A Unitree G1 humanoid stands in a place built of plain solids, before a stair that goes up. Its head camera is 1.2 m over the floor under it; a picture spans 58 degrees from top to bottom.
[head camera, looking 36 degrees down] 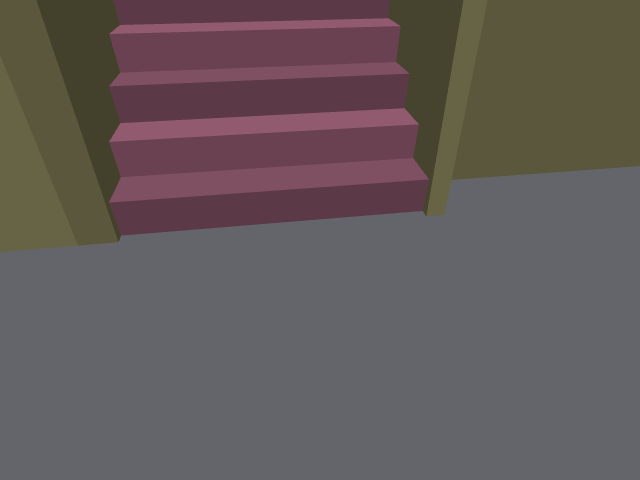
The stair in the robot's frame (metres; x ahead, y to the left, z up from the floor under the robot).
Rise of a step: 0.19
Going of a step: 0.23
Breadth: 1.50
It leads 8 degrees to the left of straight ahead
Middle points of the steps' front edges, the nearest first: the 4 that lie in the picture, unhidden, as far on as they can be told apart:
1.78 0.21 0.19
2.01 0.24 0.38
2.23 0.27 0.57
2.46 0.31 0.76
